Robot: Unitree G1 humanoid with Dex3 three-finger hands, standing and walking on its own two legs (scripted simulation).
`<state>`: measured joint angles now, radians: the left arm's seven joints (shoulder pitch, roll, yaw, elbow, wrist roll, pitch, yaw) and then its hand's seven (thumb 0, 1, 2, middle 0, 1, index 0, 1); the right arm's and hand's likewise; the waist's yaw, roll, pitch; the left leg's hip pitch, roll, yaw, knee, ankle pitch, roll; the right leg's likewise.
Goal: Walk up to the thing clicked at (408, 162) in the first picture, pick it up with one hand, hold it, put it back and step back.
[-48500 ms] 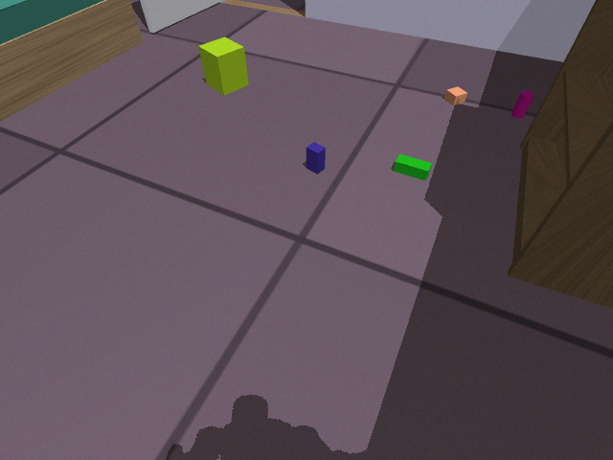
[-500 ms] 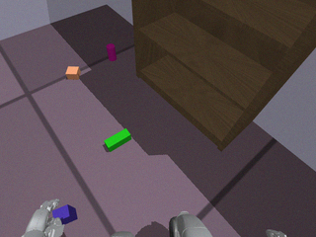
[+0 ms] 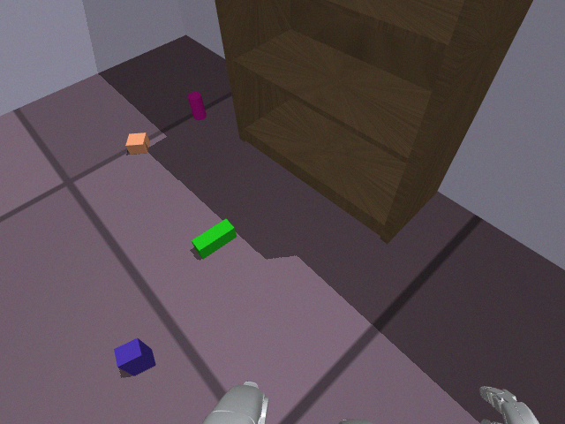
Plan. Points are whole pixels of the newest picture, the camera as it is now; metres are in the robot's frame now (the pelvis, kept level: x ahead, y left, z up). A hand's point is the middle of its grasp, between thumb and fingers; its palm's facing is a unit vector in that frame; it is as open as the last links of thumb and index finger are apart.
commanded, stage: step back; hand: left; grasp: from above
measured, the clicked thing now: (214, 238) +0.84 +0.34 -0.73
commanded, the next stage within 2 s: stand in 1.72 s
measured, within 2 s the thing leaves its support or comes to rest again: neither
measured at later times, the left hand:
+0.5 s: hand out of the picture -0.09 +0.25 -0.15, palm faces +0.05 -0.93 -0.37, open 7.4 cm
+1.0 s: hand out of the picture -0.24 +0.25 -0.14, palm faces +0.12 -0.91 -0.41, open 7.4 cm
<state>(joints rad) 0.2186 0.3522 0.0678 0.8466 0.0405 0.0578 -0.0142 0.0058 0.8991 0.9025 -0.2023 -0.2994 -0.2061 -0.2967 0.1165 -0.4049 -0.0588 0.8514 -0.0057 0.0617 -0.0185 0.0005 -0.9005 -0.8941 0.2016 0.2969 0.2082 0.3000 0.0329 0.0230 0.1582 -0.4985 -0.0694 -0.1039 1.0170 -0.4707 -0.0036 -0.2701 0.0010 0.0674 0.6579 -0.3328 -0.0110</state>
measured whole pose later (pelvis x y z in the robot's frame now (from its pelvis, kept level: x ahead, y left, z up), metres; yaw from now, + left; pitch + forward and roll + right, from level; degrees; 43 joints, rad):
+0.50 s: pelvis -0.17 -0.02 +0.00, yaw +3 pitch -2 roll -1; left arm 0.15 0.40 0.07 0.82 0.02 0.08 0.00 0.00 0.90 0.90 -0.20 -0.30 -0.20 -0.30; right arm 0.14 -0.37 -0.04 0.84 -0.04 0.02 -0.01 0.00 -0.90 -0.89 0.21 0.30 0.21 0.30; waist 0.01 -0.04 0.16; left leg -0.36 0.03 -0.01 0.58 -0.20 0.01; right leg -0.35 0.06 0.12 1.02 -0.51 0.03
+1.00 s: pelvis -0.27 -0.04 +0.00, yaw +6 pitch -3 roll +2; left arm 0.23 0.41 0.08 0.93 0.04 0.03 -0.02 0.01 0.90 0.90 -0.20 -0.30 -0.21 -0.30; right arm 0.29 -0.36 -0.06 0.99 -0.04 -0.01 0.02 0.00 -0.90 -0.89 0.20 0.30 0.21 0.30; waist 0.01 -0.03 0.06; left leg -0.18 -0.05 -0.01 0.54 -0.32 0.02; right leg -0.34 -0.04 0.01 0.80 -0.45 -0.02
